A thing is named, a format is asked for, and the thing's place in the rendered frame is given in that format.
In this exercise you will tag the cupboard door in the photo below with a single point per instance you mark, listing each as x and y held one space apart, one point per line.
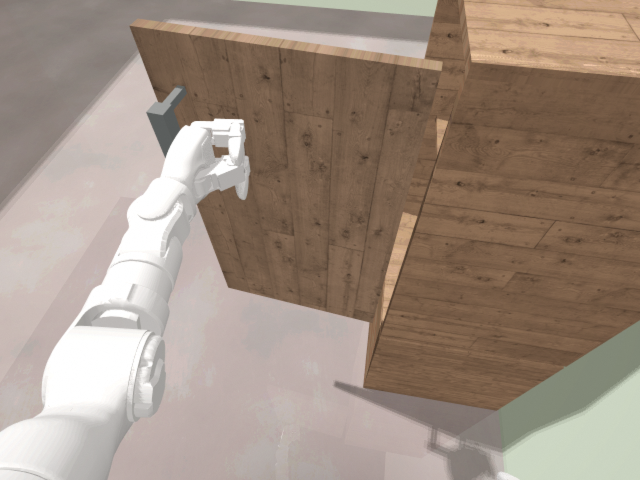
333 135

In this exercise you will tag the robot left upper arm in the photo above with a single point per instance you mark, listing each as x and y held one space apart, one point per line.
101 380

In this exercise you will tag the handle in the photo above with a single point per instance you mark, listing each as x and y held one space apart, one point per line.
163 119

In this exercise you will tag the left robot hand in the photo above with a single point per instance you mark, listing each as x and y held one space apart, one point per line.
191 161

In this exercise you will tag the robot left forearm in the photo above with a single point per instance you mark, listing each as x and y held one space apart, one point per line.
136 289

